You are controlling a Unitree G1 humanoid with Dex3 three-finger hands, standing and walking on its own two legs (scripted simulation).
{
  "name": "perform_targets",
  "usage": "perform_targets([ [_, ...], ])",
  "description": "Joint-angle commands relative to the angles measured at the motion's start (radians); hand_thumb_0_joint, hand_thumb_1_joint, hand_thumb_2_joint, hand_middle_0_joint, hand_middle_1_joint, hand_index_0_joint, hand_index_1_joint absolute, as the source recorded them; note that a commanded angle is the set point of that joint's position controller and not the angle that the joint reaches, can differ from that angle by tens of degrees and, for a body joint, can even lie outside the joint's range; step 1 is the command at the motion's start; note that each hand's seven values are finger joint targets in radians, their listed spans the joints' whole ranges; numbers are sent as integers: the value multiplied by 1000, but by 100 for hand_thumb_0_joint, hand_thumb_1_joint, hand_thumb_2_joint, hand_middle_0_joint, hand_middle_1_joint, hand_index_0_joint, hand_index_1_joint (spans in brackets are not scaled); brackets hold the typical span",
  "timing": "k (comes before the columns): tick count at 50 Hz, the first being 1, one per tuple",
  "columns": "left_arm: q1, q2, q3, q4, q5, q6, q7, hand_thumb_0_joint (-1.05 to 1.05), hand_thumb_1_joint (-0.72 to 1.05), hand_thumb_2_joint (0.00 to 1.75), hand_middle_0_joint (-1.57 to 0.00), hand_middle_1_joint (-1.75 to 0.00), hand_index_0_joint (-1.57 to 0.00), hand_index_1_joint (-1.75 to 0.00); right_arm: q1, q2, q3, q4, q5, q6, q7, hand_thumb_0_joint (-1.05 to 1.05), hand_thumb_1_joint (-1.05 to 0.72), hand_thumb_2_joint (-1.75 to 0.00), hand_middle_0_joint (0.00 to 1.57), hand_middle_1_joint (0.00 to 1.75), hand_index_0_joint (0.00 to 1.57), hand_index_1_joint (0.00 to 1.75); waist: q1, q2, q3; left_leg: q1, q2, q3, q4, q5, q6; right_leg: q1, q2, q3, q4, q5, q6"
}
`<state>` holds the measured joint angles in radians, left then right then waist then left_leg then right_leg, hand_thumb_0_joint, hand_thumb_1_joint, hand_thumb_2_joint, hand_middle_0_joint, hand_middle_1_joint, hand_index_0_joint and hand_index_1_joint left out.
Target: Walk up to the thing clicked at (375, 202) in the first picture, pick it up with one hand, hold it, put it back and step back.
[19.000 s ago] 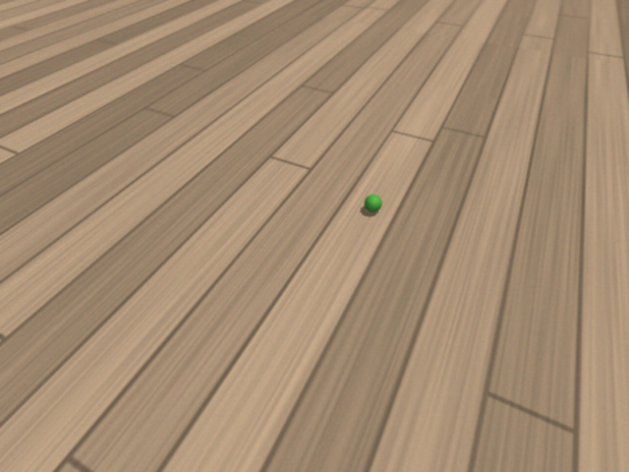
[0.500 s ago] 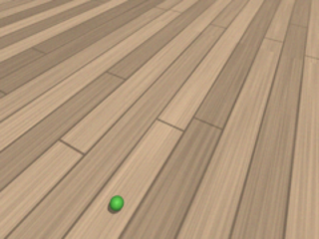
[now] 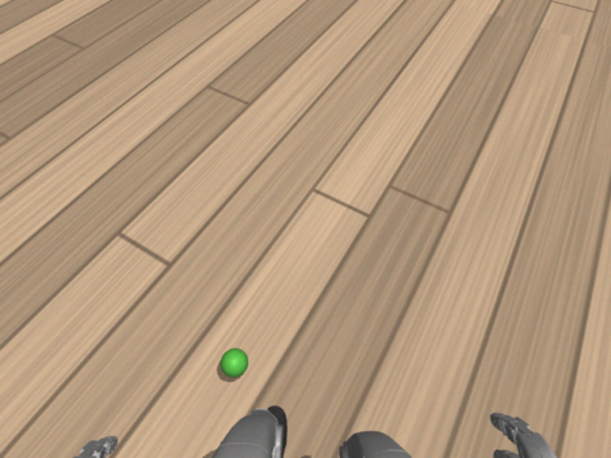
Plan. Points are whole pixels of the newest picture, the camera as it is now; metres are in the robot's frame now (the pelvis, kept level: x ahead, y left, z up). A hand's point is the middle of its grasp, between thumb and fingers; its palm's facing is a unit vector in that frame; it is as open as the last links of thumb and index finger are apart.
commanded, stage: walk up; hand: left
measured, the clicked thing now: (234, 362) +0.39 +0.22 -0.71
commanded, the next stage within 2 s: none
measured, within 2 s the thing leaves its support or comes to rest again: neither
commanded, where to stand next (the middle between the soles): -0.01 -0.01 m, yaw -1 degrees
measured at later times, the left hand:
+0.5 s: hand out of the picture -0.04 +0.27 -0.11, palm faces -0.02 -0.88 -0.47, open 7.4 cm
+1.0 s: hand out of the picture -0.06 +0.25 -0.13, palm faces +0.03 -0.94 -0.33, open 7.4 cm
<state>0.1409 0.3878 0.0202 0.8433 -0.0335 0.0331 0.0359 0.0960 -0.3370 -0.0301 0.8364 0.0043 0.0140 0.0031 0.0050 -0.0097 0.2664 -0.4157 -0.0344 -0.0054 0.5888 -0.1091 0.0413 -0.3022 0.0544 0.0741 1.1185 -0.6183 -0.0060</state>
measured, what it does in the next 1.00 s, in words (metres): walks backwards: right foot, then left foot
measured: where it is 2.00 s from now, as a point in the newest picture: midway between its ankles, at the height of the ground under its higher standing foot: outside the picture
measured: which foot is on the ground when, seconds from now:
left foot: down 0.00-0.28, up 0.30-0.58, down 0.60-1.00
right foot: up 0.00-0.22, down 0.24-1.00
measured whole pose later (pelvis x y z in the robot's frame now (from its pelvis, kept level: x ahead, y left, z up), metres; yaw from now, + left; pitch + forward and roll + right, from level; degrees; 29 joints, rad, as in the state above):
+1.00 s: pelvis -0.11 +0.00 +0.01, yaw +2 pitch -3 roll +0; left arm 0.23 0.35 0.01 0.98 0.02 -0.02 -0.03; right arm 0.17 -0.38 -0.02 0.94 -0.01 -0.02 0.02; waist 0.02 0.01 0.03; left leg -0.20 0.00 -0.05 0.58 -0.33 -0.01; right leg -0.26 -0.04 0.00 0.57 -0.27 0.02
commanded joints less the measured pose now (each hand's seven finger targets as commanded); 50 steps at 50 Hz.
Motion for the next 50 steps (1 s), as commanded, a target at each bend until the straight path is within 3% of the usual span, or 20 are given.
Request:
perform_targets([
  [1,189,204,68,-27,-3,17,9,0,90,90,-20,-30,-20,-30,21,-247,-81,-104,-6,4,-41,0,-90,-90,20,30,20,30,10,104,-389,252,269,-203,-146,544,178,-55,-10,81,168,31,-15],
  [7,226,174,79,-40,16,13,-3,0,90,90,-20,-30,-20,-30,-20,-267,-93,-155,-38,22,-21,0,-90,-90,20,30,20,30,16,194,-352,159,281,-202,-160,167,197,-1,-47,-31,-169,99,9],
  [11,304,184,103,-14,46,0,-16,0,90,90,-20,-30,-20,-30,-27,-275,-104,-169,-35,51,-7,0,-90,-90,20,30,20,30,40,179,-369,8,232,-205,-85,-115,104,171,-48,-63,-544,255,-38],
  [12,283,216,112,-26,65,-8,-18,0,90,90,-20,-30,-20,-30,2,-239,-95,-169,-29,58,-4,0,-90,-90,20,30,20,30,24,75,-331,-128,161,-167,-7,-300,56,191,-78,23,-584,182,-62],
  [13,243,280,128,-67,83,-14,-17,0,90,90,-20,-30,-20,-30,20,-186,-81,-180,-24,56,-2,0,-90,-90,20,30,20,30,34,-175,-261,-283,-8,-51,245,-483,-20,92,-313,386,-756,4,-162],
  [14,133,412,152,-122,95,-14,-10,0,90,90,-20,-30,-20,-30,-58,-239,-103,-194,-29,56,-15,0,-90,-90,20,30,20,30,78,-264,-183,-185,-87,-163,506,-517,-53,-227,-549,609,-908,69,-315],
  [15,44,413,152,-147,90,-23,-1,0,90,90,-20,-30,-20,-30,-50,-293,-124,-185,-37,57,-20,0,-90,-90,20,30,20,30,45,-227,-115,-115,-40,-235,654,-459,-62,-355,-579,645,-937,56,-341],
  [18,-79,235,121,-145,78,-39,4,0,90,90,-20,-30,-20,-30,124,-231,-112,-99,-12,50,1,0,-90,-90,20,30,20,30,-72,-66,-124,-135,-126,-208,759,-283,-52,-174,-263,120,-743,461,-160],
  [25,161,222,135,-97,88,-52,-17,0,90,90,-20,-30,-20,-30,74,-230,-66,-88,-17,-13,-4,0,-90,-90,20,30,20,30,105,-202,-310,-163,1,-64,176,-421,-86,395,-275,156,-686,194,-192],
  [27,172,248,133,-95,76,-40,-27,0,90,90,-20,-30,-20,-30,98,-226,-61,-66,-26,-31,-4,0,-90,-90,20,30,20,30,91,-243,-291,-13,11,-24,-67,-442,-62,309,-284,133,-626,331,-190],
  [29,152,243,112,-98,58,-25,-39,0,90,90,-20,-30,-20,-30,178,-210,-65,-14,-33,-51,-16,0,-90,-90,20,30,20,30,27,-161,-275,226,-19,24,-302,-176,-41,157,-244,49,-506,507,-127],
  [30,153,189,90,-107,52,-25,-37,0,90,90,-20,-30,-20,-30,199,-239,-76,-1,-41,-59,-21,0,-90,-90,20,30,20,30,14,-81,-308,385,47,-106,-278,-116,-14,6,-212,11,-398,517,-77],
  [31,165,120,69,-113,39,-26,-39,0,90,90,-20,-30,-20,-30,178,-303,-82,-12,-50,-65,-25,0,-90,-90,20,30,20,30,25,148,-299,445,237,-401,-301,-102,50,-206,-114,-57,-275,239,-10],
  [32,50,183,90,-100,41,-24,-28,0,90,90,-20,-30,-20,-30,160,-396,-89,-16,-42,-63,-22,0,-90,-90,20,30,20,30,-32,164,-227,200,396,-574,-316,-303,189,-182,-91,-37,-250,29,4],
  [33,1,234,102,-95,48,-31,-28,0,90,90,-20,-30,-20,-30,109,-396,-96,-15,-31,-63,-21,0,-90,-90,20,30,20,30,-28,145,-138,42,426,-582,-350,-348,241,-98,-128,11,-191,57,-12],
  [36,110,175,79,-42,29,-55,-40,0,90,90,-20,-30,-20,-30,29,-270,-46,-22,-34,-67,-16,0,-90,-90,20,30,20,30,33,215,-137,154,215,-213,-230,-70,123,-71,-120,-32,-404,186,-21],
  [40,118,182,80,23,45,-75,-33,0,90,90,-20,-30,-20,-30,67,-264,-41,3,-9,-47,-5,0,-90,-90,20,30,20,30,24,167,-213,93,159,-143,-111,-49,43,183,-62,-80,-680,408,-22],
  [42,132,233,82,35,59,-90,-24,0,90,90,-20,-30,-20,-30,66,-217,-29,-9,3,-39,-4,0,-90,-90,20,30,20,30,19,24,-263,11,95,-93,-15,-204,6,246,-193,122,-730,434,-65],
  [44,22,285,81,27,59,-86,-33,0,90,90,-20,-30,-20,-30,113,-213,-39,40,-9,-27,-7,0,-90,-90,20,30,20,30,-26,-84,-216,156,37,-27,91,-417,-11,-22,-347,296,-852,41,-169],
  [50,16,188,50,76,44,-85,-45,0,90,90,-20,-30,-20,-30,11,-250,-37,58,-20,-56,6,0,-90,-90,20,30,20,30,15,-2,-197,125,150,-200,-233,-357,38,30,-123,16,-703,271,-31],
])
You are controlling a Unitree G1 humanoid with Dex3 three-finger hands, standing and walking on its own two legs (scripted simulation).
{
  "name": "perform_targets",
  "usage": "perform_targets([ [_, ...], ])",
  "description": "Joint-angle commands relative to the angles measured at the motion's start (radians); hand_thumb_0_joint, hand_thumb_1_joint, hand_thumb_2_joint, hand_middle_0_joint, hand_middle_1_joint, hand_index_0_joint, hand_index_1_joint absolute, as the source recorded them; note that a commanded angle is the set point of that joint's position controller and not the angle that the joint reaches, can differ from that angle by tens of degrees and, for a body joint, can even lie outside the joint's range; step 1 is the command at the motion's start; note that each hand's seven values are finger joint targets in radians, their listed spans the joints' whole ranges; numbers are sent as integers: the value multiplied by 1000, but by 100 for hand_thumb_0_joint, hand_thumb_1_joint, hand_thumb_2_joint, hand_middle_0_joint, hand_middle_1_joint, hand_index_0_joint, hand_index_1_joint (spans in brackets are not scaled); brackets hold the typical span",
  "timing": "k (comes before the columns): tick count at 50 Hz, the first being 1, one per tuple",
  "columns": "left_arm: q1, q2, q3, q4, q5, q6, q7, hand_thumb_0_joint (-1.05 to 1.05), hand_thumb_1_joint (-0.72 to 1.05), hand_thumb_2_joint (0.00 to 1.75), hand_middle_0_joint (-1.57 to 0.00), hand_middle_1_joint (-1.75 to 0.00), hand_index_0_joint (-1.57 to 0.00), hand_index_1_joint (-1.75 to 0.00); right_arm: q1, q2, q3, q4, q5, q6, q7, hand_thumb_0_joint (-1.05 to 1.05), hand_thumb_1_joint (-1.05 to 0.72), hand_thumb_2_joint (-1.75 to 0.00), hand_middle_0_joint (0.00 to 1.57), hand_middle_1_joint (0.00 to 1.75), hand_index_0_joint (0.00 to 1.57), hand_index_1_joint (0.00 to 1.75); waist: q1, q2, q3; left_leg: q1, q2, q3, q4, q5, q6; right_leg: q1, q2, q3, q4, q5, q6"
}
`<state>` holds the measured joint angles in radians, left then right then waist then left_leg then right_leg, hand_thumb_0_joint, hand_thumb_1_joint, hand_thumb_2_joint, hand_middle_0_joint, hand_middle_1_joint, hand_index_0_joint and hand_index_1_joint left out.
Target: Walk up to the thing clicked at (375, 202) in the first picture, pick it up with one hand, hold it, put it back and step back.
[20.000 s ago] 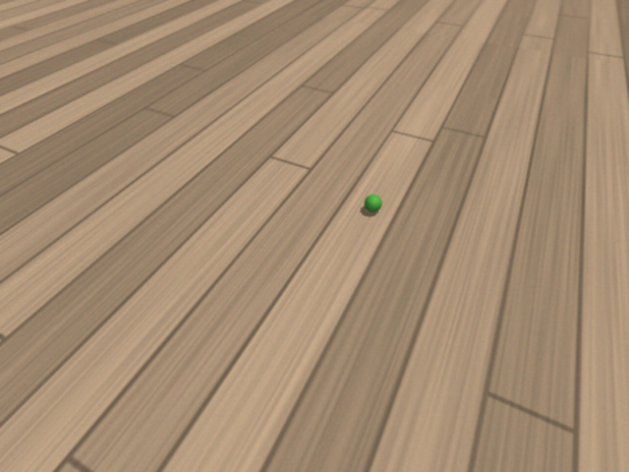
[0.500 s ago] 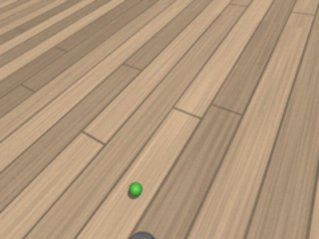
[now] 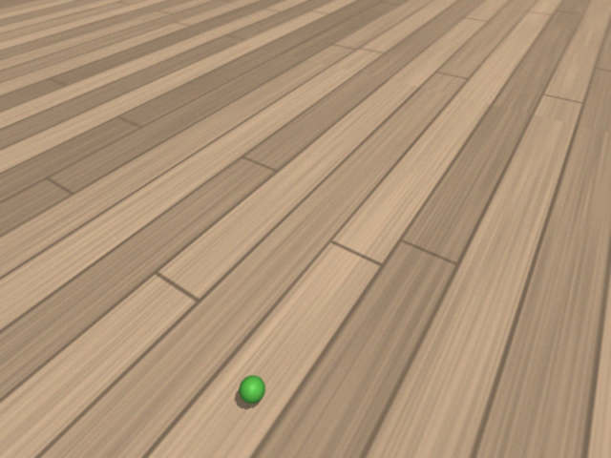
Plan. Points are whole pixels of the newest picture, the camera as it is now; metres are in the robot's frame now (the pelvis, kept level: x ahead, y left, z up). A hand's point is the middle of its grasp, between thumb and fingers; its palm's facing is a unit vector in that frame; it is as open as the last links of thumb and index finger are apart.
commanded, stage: walk up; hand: left
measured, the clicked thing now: (252, 389) +0.51 +0.20 -0.72
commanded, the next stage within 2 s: none
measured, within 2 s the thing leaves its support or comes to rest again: neither
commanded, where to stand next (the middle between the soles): +0.10 -0.01 m, yaw -3 degrees
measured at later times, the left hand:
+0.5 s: hand out of the picture +0.13 +0.25 -0.14, palm faces -0.04 -0.94 -0.35, open 7.4 cm
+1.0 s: hand out of the picture +0.09 +0.32 -0.16, palm faces -0.01 -0.92 -0.38, open 7.4 cm
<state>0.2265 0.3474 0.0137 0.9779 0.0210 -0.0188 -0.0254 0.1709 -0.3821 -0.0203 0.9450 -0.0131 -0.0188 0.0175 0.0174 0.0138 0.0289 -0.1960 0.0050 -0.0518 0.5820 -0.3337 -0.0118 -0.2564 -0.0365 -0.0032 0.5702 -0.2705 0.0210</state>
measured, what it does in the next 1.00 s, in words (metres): steps on the spot: left foot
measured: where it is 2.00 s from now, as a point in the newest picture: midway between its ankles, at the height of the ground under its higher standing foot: outside the picture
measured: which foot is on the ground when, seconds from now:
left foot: down 0.00-0.68, up 0.70-0.82, down 0.84-1.00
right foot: down 0.00-0.88, up 0.90-1.00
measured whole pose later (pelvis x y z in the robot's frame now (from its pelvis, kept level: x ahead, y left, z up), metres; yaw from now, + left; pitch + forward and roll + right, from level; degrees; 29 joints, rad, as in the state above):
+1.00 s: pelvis +0.05 +0.04 +0.01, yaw +0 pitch -2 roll -1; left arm 0.17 0.43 0.03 1.03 -0.01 0.04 0.01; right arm 0.12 -0.35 -0.05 1.01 -0.01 -0.02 0.01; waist 0.02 -0.02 0.16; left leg -0.24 0.02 0.02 0.51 -0.24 0.02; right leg -0.31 0.01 0.07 0.87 -0.54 -0.01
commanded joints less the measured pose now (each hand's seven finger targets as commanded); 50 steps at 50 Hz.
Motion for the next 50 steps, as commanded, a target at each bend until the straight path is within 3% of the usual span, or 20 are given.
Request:
perform_targets([
  [1,-73,237,60,-53,-10,-39,17,0,90,90,-20,-30,-20,-30,-63,-201,-40,-46,-1,-25,-8,0,-90,-90,20,30,20,30,3,-44,21,-113,104,-127,-202,-57,85,50,-48,105,-167,-30,-63],
  [5,-94,236,52,-24,-21,-49,26,0,90,90,-20,-30,-20,-30,-33,-190,-35,-5,6,-33,-17,0,-90,-90,20,30,20,30,-15,-16,-80,-2,81,-50,-152,301,53,138,-91,99,-114,337,-77],
  [8,-97,228,45,-10,-27,-42,33,0,90,90,-20,-30,-20,-30,-49,-205,-41,15,9,-29,-23,0,-90,-90,20,30,20,30,-8,13,-114,47,97,-45,-150,417,60,156,-84,67,-105,390,-71],
  [17,-155,228,34,36,-23,-25,33,0,90,90,-20,-30,-20,-30,-91,-193,-38,59,8,-14,-24,0,-90,-90,20,30,20,30,-10,3,-52,-7,93,-51,-226,275,57,179,-76,65,-145,291,-57],
  [28,-203,224,33,64,-20,-23,34,0,90,90,-20,-30,-20,-30,-106,-189,-34,99,5,-13,-23,0,-90,-90,20,30,20,30,-17,1,-68,53,94,-26,-260,329,44,193,-79,69,-182,323,-45],
  [29,-140,273,55,52,-10,-32,27,0,90,90,-20,-30,-20,-30,-61,-246,-66,71,-5,-9,-5,0,-90,-90,20,30,20,30,-12,41,-95,41,60,-14,-202,6,85,213,-37,50,-130,-28,-77],
  [30,-116,277,61,56,0,-33,26,0,90,90,-20,-30,-20,-30,-67,-236,-67,65,-13,-5,4,0,-90,-90,20,30,20,30,-2,42,-53,-31,65,-41,-209,-202,103,179,-54,83,-136,-214,-95],
  [32,-76,293,76,59,10,-36,21,0,90,90,-20,-30,-20,-30,-96,-223,-65,40,-17,1,17,0,-90,-90,20,30,20,30,21,1,52,-166,51,-53,-182,-334,104,132,-90,181,-201,-394,-123],
  [34,-22,331,93,58,14,-44,23,0,90,90,-20,-30,-20,-30,-109,-174,-61,11,-27,2,27,0,-90,-90,20,30,20,30,43,-160,115,-344,-4,34,1,-195,77,226,-219,372,-353,-464,-183],
  [35,-1,348,102,46,18,-52,26,0,90,90,-20,-30,-20,-30,-124,-179,-63,-6,-30,0,27,0,-90,-90,20,30,20,30,59,-193,126,-399,23,32,151,-173,61,254,-316,465,-403,-346,-242],
  [36,10,351,104,29,19,-60,28,0,90,90,-20,-30,-20,-30,-121,-192,-67,-20,-29,-5,27,0,-90,-90,20,30,20,30,57,-172,133,-419,56,-11,183,-158,58,277,-351,479,-371,-146,-277],
  [39,-43,335,95,-17,15,-59,26,0,90,90,-20,-30,-20,-30,-51,-194,-77,-24,-24,-27,26,0,-90,-90,20,30,20,30,2,-178,53,-235,67,9,61,-158,57,196,-305,305,-259,211,-248],
  [41,-183,274,64,-52,-5,-39,27,0,90,90,-20,-30,-20,-30,71,-158,-81,40,-12,-30,17,0,-90,-90,20,30,20,30,-87,-164,-20,76,22,61,-174,92,35,21,-175,102,-116,370,-142],
  [42,-207,207,46,-58,-24,-28,32,0,90,90,-20,-30,-20,-30,88,-193,-91,62,-10,-29,5,0,-90,-90,20,30,20,30,-101,-48,-35,145,77,-14,-263,359,29,-36,-80,16,4,361,-60],
  [43,-177,169,36,-70,-44,-15,36,0,90,90,-20,-30,-20,-30,54,-249,-99,48,-5,-28,-8,0,-90,-90,20,30,20,30,-70,46,-44,151,202,-169,-281,582,66,-75,18,8,103,219,-6],
  [44,-163,210,47,-69,-42,6,43,0,90,90,-20,-30,-20,-30,30,-306,-103,35,1,-24,-20,0,-90,-90,20,30,20,30,-57,76,-39,121,293,-251,-265,690,146,-106,54,33,151,-85,-16],
  [45,-113,239,55,-55,-41,30,48,0,90,90,-20,-30,-20,-30,7,-308,-104,28,5,-21,-29,0,-90,-90,20,30,20,30,-44,81,-48,65,339,-247,-235,679,221,-52,41,72,269,-307,-30],
  [46,-83,237,52,-41,-43,41,51,0,90,90,-20,-30,-20,-30,-5,-293,-103,23,5,-20,-35,0,-90,-90,20,30,20,30,-31,93,-26,63,354,-243,-214,758,251,-67,35,80,350,-339,-34],
  [48,-51,212,44,-28,-42,40,55,0,90,90,-20,-30,-20,-30,-39,-256,-93,3,3,-11,-44,0,-90,-90,20,30,20,30,-15,136,-62,189,285,-117,-150,881,217,-165,45,110,405,-320,-50],
  [50,-39,212,47,-32,-35,52,50,0,90,90,-20,-30,-20,-30,-12,-261,-92,5,5,-22,-55,0,-90,-90,20,30,20,30,-28,122,-100,221,299,-120,-122,920,208,-196,45,132,454,-279,-44],
])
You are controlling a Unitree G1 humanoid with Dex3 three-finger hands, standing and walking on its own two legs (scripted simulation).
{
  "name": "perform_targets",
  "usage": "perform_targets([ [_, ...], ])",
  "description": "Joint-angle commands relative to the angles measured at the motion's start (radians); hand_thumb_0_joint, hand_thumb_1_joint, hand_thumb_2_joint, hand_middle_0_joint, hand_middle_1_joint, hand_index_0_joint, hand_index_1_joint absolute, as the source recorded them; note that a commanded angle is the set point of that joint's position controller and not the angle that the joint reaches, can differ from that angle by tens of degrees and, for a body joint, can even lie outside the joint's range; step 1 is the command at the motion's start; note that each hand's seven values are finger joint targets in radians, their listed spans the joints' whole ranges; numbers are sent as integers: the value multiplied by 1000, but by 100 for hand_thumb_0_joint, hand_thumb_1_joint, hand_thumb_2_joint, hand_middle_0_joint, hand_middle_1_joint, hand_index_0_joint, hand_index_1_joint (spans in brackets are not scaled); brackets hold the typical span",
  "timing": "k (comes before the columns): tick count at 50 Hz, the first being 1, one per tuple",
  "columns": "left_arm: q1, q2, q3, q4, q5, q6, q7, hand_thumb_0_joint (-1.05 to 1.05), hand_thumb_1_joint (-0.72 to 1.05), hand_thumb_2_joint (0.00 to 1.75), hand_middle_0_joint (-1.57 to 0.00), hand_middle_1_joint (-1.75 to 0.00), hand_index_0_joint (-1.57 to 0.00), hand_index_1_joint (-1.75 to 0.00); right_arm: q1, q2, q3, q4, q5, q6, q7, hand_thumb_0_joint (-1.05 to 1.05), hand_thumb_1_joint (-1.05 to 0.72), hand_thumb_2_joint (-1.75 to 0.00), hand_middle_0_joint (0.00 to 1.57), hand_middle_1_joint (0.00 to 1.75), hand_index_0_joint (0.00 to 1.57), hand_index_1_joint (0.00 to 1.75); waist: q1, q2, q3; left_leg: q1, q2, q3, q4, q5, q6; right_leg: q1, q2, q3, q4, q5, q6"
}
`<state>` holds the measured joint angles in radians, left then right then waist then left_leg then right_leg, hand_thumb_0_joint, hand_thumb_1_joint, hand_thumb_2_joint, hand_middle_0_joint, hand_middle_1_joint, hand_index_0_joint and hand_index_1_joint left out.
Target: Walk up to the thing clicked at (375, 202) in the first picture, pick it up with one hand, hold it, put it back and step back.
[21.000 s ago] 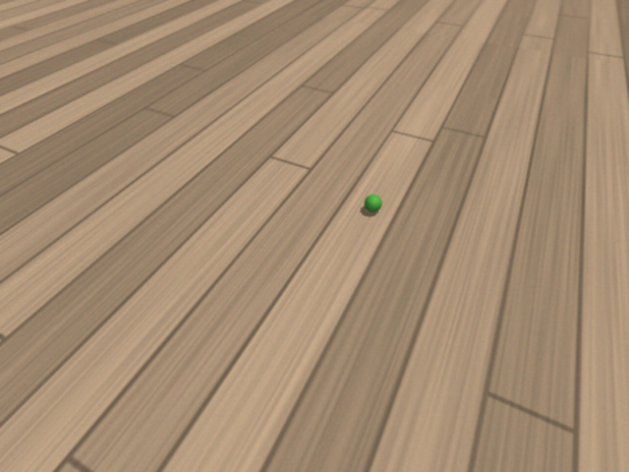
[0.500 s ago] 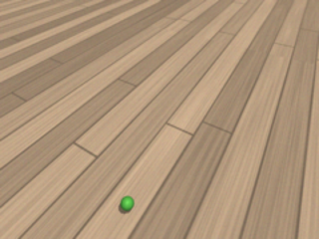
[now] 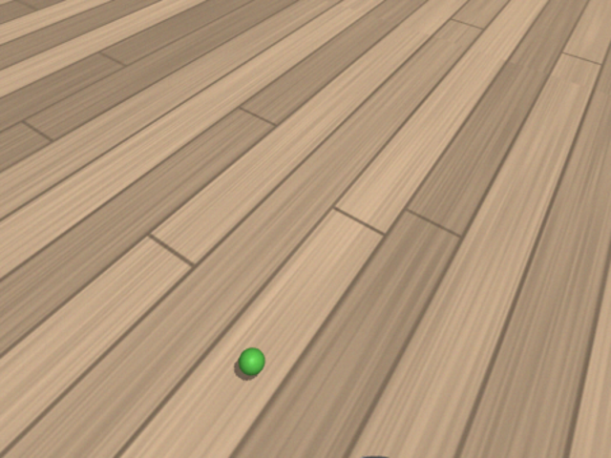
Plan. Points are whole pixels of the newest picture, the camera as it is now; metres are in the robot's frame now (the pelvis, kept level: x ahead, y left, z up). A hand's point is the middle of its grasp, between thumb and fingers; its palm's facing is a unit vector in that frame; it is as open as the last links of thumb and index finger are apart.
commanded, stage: walk up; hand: left
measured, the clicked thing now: (251, 361) +0.46 +0.16 -0.73
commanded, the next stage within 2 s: stand in 1.58 s
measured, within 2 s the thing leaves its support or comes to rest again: neither
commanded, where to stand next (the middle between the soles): +0.05 -0.05 m, yaw -4 degrees
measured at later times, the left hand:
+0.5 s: hand out of the picture +0.06 +0.20 -0.15, palm faces -0.13 -0.90 -0.41, open 7.4 cm
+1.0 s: hand out of the picture +0.02 +0.28 -0.16, palm faces -0.09 -0.94 -0.33, open 7.4 cm
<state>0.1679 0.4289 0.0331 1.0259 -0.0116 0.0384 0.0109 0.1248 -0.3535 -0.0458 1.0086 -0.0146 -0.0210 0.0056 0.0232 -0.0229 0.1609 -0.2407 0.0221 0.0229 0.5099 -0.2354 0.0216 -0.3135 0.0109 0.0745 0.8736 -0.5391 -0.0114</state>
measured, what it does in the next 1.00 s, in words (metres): steps on the spot: right foot, then left foot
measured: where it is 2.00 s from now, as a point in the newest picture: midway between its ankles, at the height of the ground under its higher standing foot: outside the picture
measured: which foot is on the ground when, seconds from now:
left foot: down 0.00-0.32, up 0.34-0.70, down 0.72-1.00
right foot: up 0.00-0.28, down 0.30-0.74, up 0.76-1.00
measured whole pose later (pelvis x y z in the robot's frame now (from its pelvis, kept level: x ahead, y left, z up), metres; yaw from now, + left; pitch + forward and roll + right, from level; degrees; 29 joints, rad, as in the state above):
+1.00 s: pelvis -0.04 +0.00 +0.00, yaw -4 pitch -4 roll +0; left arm 0.29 0.45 0.08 0.97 0.02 0.03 -0.05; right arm 0.33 -0.36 -0.04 0.94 -0.03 -0.07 0.00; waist -0.01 -0.09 0.06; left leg -0.13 0.01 0.07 0.46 -0.26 0.02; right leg -0.45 0.02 0.14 0.91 -0.30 0.00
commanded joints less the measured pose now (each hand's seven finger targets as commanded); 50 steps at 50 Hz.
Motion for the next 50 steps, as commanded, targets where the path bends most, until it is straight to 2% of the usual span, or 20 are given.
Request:
perform_targets([
  [1,23,134,32,-88,4,3,9,0,90,90,-20,-30,-20,-30,53,-301,-69,-53,10,-19,-50,0,-90,-90,20,30,20,30,-35,143,-245,292,279,-196,-42,821,168,-151,-3,58,144,17,-10],
  [9,-5,152,66,-163,33,19,-16,0,90,90,-20,-30,-20,-30,40,-315,-89,-125,1,-17,-70,0,-90,-90,20,30,20,30,-46,161,-206,167,313,-170,8,667,222,-121,-46,16,28,73,14],
  [11,23,141,68,-153,30,6,-19,0,90,90,-20,-30,-20,-30,-28,-306,-81,-152,-2,-8,-58,0,-90,-90,20,30,20,30,-27,218,-220,75,270,-123,53,585,190,-1,-40,-48,-111,109,4],
  [14,102,157,83,-104,32,-22,-11,0,90,90,-20,-30,-20,-30,-85,-248,-56,-173,14,26,-37,0,-90,-90,20,30,20,30,32,154,-214,-86,163,-52,212,254,87,172,-18,-54,-363,421,-17],
  [15,69,237,103,-123,40,-34,-5,0,90,90,-20,-30,-20,-30,-57,-199,-43,-186,20,37,-33,0,-90,-90,20,30,20,30,12,-72,-195,-209,44,26,370,51,32,178,-164,180,-418,588,-70],
  [16,21,291,106,-157,39,-45,2,0,90,90,-20,-30,-20,-30,-47,-160,-29,-194,17,50,-37,0,-90,-90,20,30,20,30,4,-166,-162,-281,-60,-21,527,-384,2,92,-381,440,-511,673,-185],
  [17,-17,339,110,-177,43,-50,8,0,90,90,-20,-30,-20,-30,-44,-210,-50,-180,9,66,-47,0,-90,-90,20,30,20,30,12,-158,-166,-191,-37,-133,662,-447,1,-40,-449,493,-519,638,-287],
  [20,-72,237,95,-193,40,-56,20,0,90,90,-20,-30,-20,-30,15,-246,-64,-136,28,66,-29,0,-90,-90,20,30,20,30,-29,-41,-141,-217,-50,-194,726,-284,-1,10,-270,268,-457,497,-185],
  [22,-45,209,94,-175,46,-71,25,0,90,90,-20,-30,-20,-30,78,-233,-59,-114,16,62,-16,0,-90,-90,20,30,20,30,-24,-73,-220,-239,-28,-177,624,-210,-27,123,-217,232,-493,120,-150],
  [23,-14,209,95,-181,52,-78,22,0,90,90,-20,-30,-20,-30,83,-251,-63,-117,3,57,-6,0,-90,-90,20,30,20,30,-2,-89,-238,-263,-30,-138,600,-206,-31,171,-213,256,-534,-83,-156],
  [26,79,253,126,-196,56,-91,2,0,90,90,-20,-30,-20,-30,57,-294,-72,-145,-16,33,24,0,-90,-90,20,30,20,30,51,-195,-214,-394,-15,-99,466,-268,-35,317,-276,375,-580,-258,-213],
  [28,123,259,131,-186,52,-94,-7,0,90,90,-20,-30,-20,-30,25,-288,-70,-160,-26,16,34,0,-90,-90,20,30,20,30,74,-191,-155,-393,-5,-91,358,-323,-35,306,-302,385,-587,-210,-228],
  [31,108,274,130,-193,46,-93,-18,0,90,90,-20,-30,-20,-30,76,-261,-68,-151,-30,1,45,0,-90,-90,20,30,20,30,40,-184,-109,-233,0,-39,221,-327,-3,160,-279,281,-597,-91,-207],
  [35,-91,208,99,-237,44,-70,-25,0,90,90,-20,-30,-20,-30,365,-237,-89,-48,-20,-10,38,0,-90,-90,20,30,20,30,-146,-77,-127,262,-53,49,-36,-65,24,-251,-141,62,-410,-181,-100],
  [36,-97,125,71,-253,37,-60,-22,0,90,90,-20,-30,-20,-30,404,-261,-95,-32,-33,-13,24,0,-90,-90,20,30,20,30,-160,135,-87,285,14,-128,-169,-217,24,-385,-35,-21,-162,-171,-61],
  [37,-79,60,47,-271,24,-55,-16,0,90,90,-20,-30,-20,-30,357,-318,-94,-67,-43,-19,8,0,-90,-90,20,30,20,30,-124,277,-40,158,256,-535,-345,-513,46,-459,85,-31,62,-46,-22],
  [38,-42,165,72,-235,31,-52,-8,0,90,90,-20,-30,-20,-30,226,-404,-105,-125,-29,-24,-1,0,-90,-90,20,30,20,30,-91,148,22,-45,371,-657,-405,-666,128,-372,19,84,117,37,-24],
  [39,0,199,77,-206,24,-53,-10,0,90,90,-20,-30,-20,-30,132,-389,-98,-146,-20,-29,-3,0,-90,-90,20,30,20,30,-50,112,60,-134,366,-598,-398,-648,179,-279,-24,97,135,76,-25],
  [41,90,176,74,-141,22,-44,-25,0,90,90,-20,-30,-20,-30,101,-317,-72,-156,-20,-52,-10,0,-90,-90,20,30,20,30,-14,69,30,-27,252,-412,-344,-458,122,-286,-6,131,150,160,-13],
  [50,72,158,66,-130,19,-27,-43,0,90,90,-20,-30,-20,-30,136,-281,-68,-153,-9,-71,-26,0,-90,-90,20,30,20,30,-36,191,-13,35,206,-124,-259,35,94,-153,-24,58,-65,260,20],
])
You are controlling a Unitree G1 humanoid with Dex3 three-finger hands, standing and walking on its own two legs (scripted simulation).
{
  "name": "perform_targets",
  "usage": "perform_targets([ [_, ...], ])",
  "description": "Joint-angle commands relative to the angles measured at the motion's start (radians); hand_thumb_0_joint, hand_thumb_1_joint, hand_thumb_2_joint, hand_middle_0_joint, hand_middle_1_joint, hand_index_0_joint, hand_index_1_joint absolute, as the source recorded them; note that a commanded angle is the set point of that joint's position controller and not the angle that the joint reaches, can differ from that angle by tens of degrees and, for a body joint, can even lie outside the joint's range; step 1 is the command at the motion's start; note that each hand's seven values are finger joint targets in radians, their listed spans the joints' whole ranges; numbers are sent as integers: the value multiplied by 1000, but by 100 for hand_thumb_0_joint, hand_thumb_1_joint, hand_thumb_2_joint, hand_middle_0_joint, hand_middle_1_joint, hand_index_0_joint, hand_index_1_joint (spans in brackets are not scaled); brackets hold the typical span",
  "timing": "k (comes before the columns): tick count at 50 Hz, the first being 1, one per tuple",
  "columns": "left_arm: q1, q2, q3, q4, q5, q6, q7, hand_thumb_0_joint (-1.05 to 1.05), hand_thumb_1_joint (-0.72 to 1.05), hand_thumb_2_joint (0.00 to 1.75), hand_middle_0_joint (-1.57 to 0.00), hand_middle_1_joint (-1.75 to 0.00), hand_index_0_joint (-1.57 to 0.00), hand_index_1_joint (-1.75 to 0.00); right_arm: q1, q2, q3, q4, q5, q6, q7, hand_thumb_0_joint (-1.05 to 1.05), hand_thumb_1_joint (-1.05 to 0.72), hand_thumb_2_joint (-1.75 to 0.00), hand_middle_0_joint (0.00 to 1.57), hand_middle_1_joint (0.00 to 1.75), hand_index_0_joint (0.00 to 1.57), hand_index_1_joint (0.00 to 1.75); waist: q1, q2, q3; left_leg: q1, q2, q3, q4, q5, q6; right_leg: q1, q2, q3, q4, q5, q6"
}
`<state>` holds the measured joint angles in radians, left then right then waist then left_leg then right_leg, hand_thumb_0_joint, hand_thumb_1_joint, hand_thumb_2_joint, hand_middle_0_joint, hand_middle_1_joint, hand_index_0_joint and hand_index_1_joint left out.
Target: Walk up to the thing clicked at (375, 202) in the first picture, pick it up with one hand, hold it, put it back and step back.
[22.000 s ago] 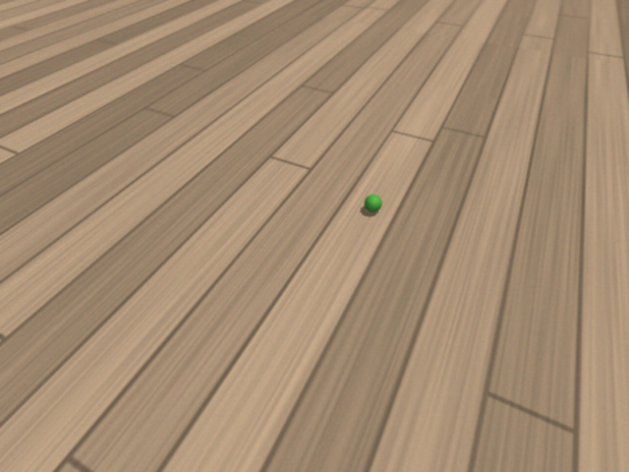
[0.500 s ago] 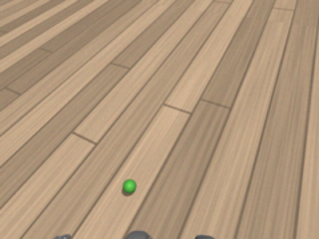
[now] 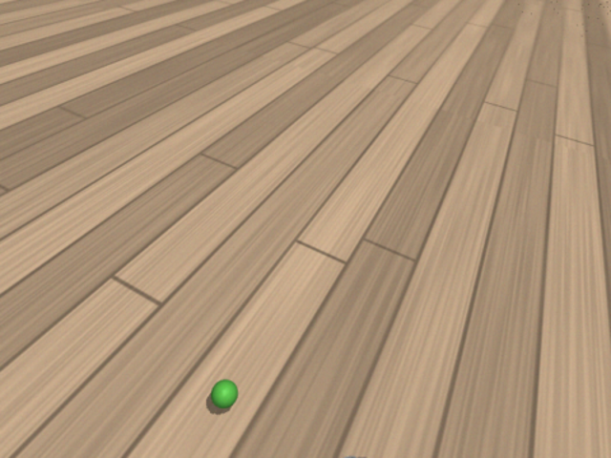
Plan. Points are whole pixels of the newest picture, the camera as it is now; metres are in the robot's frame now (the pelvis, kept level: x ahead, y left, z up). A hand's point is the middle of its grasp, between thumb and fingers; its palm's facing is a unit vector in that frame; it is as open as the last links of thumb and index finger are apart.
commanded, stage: walk up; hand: left
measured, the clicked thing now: (224, 393) +0.49 +0.19 -0.73
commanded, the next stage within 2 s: stand in 0.58 s
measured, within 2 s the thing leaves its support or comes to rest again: neither
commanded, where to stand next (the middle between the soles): +0.10 -0.05 m, yaw +0 degrees
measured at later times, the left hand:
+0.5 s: hand out of the picture +0.17 +0.20 -0.14, palm faces -0.04 -0.94 -0.34, open 7.4 cm
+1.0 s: hand out of the picture +0.09 +0.22 -0.15, palm faces -0.04 -0.94 -0.34, open 7.4 cm
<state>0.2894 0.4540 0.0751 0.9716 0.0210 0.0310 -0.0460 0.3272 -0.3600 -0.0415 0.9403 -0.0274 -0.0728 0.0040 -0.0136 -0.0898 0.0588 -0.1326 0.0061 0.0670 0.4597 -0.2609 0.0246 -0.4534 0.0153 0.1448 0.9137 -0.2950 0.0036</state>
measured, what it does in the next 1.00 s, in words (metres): steps on the spot: right foot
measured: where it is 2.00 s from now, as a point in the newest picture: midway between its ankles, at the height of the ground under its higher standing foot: outside the picture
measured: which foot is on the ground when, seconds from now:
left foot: down 0.00-1.00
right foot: up 0.00-0.14, down 0.16-1.00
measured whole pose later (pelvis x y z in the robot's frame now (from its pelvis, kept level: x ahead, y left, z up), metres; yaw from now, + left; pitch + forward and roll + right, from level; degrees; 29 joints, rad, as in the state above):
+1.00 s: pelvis +0.01 -0.04 +0.01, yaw -1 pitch -2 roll +0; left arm 0.10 0.37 0.01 1.15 0.01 -0.01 -0.03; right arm 0.16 -0.35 -0.01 1.12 -0.02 -0.02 0.02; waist 0.00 0.00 0.06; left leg -0.11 0.04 0.00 0.35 -0.20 -0.04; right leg -0.20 -0.01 -0.01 0.36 -0.12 0.00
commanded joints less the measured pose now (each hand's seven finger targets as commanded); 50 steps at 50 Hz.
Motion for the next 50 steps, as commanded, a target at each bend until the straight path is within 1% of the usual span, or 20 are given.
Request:
perform_targets([
  [1,-65,122,16,-75,-18,-25,18,0,90,90,-20,-30,-20,-30,-85,-267,-67,-88,3,-12,-22,0,-90,-90,20,30,20,30,1,279,75,-81,210,-130,-162,170,93,39,-32,-40,-160,6,2],
  [4,-96,109,2,-73,-23,-45,36,0,90,90,-20,-30,-20,-30,-84,-255,-62,-93,14,23,-22,0,-90,-90,20,30,20,30,-10,337,5,-8,196,-63,1,584,124,106,-26,-158,-245,-10,-6],
  [6,-60,95,2,-41,-23,-54,48,0,90,90,-20,-30,-20,-30,-97,-254,-62,-93,32,42,-23,0,-90,-90,20,30,20,30,13,294,-49,-7,187,-69,115,612,111,217,-14,-180,-412,113,-23],
  [7,-53,112,4,-30,-16,-61,50,0,90,90,-20,-30,-20,-30,-100,-236,-54,-93,41,50,-22,0,-90,-90,20,30,20,30,23,212,-69,-32,153,-55,175,540,71,276,-23,-148,-495,261,-35],
  [8,-49,162,16,-32,-11,-66,52,0,90,90,-20,-30,-20,-30,-85,-207,-42,-99,51,48,-23,0,-90,-90,20,30,20,30,22,98,-131,-80,117,-46,248,382,34,367,-100,-38,-448,510,-71],
  [9,-56,194,27,-43,-4,-66,54,0,90,90,-20,-30,-20,-30,-67,-188,-33,-110,57,42,-27,0,-90,-90,20,30,20,30,15,-18,-179,-155,66,-30,316,181,3,426,-219,116,-447,585,-135],
  [10,-108,185,13,-63,-14,-60,54,0,90,90,-20,-30,-20,-30,-63,-174,-24,-96,53,45,-32,0,-90,-90,20,30,20,30,9,-32,-174,-131,12,-47,286,-114,-9,346,-298,184,-476,508,-229],
  [11,-172,202,11,-73,-12,-55,53,0,90,90,-20,-30,-20,-30,-56,-183,-30,-67,49,48,-37,0,-90,-90,20,30,20,30,-6,-90,-148,-62,17,-66,252,-220,-6,234,-330,215,-481,441,-256],
  [13,-222,159,-2,-79,-12,-40,49,0,90,90,-20,-30,-20,-30,-51,-206,-33,-26,44,40,-31,0,-90,-90,20,30,20,30,-33,-78,-118,0,29,-81,70,-119,-1,161,-249,92,-477,326,-167],
  [15,-240,127,-2,-83,-17,-34,49,0,90,90,-20,-30,-20,-30,-71,-249,-40,-2,38,33,-32,0,-90,-90,20,30,20,30,-17,-35,-125,-16,107,-152,4,161,17,195,-152,-12,-395,306,-80],
  [16,-226,112,0,-74,-17,-30,46,0,90,90,-20,-30,-20,-30,-103,-262,-38,-5,34,28,-35,0,-90,-90,20,30,20,30,4,-15,-121,-39,148,-196,-27,203,37,213,-119,-37,-381,285,-61],
  [18,-203,120,6,-46,-13,-28,44,0,90,90,-20,-30,-20,-30,-174,-269,-31,-4,30,24,-33,0,-90,-90,20,30,20,30,37,8,-108,-100,148,-190,8,188,47,270,-117,-40,-422,212,-62],
  [20,-256,115,8,-44,-11,-33,41,0,90,90,-20,-30,-20,-30,-160,-235,-17,20,27,21,-31,0,-90,-90,20,30,20,30,15,11,-116,-96,102,-129,-2,185,15,299,-154,-1,-454,268,-84],
  [23,-273,105,6,-33,-20,-32,38,0,90,90,-20,-30,-20,-30,-175,-235,-11,42,21,17,-30,0,-90,-90,20,30,20,30,20,79,-107,-90,108,-142,-46,170,12,291,-151,-19,-457,257,-79],
  [27,-297,104,4,-6,-17,-29,32,0,90,90,-20,-30,-20,-30,-216,-215,-3,56,16,20,-24,0,-90,-90,20,30,20,30,30,72,-61,-116,105,-144,-92,70,9,283,-143,-18,-531,119,-63],
  [29,-297,108,-12,22,-18,-43,29,0,90,90,-20,-30,-20,-30,-219,-173,1,73,17,29,-12,0,-90,-90,20,30,20,30,18,92,-83,-88,92,-139,-120,-32,-9,299,-162,16,-612,-19,-54],
  [31,-323,136,-10,29,-11,-55,30,0,90,90,-20,-30,-20,-30,-204,-175,-2,84,16,35,-4,0,-90,-90,20,30,20,30,-2,61,-71,-46,86,-132,-118,-21,-12,254,-175,41,-662,-95,-54],
  [36,-327,130,-19,56,-14,-71,36,0,90,90,-20,-30,-20,-30,-214,-195,-6,106,14,33,2,0,-90,-90,20,30,20,30,0,60,-68,-27,107,-141,-149,38,-11,285,-156,7,-662,19,-35],
  [44,-290,138,-24,90,-15,-67,37,0,90,90,-20,-30,-20,-30,-199,-202,-8,122,11,40,1,0,-90,-90,20,30,20,30,8,64,-30,-44,105,-139,-187,-30,-13,256,-145,2,-678,-62,-29],
  [50,-256,121,-34,103,-15,-73,39,0,90,90,-20,-30,-20,-30,-217,-202,-8,125,12,38,-1,0,-90,-90,20,30,20,30,16,83,-80,-29,121,-150,-193,53,-8,318,-137,-30,-632,103,-28],
])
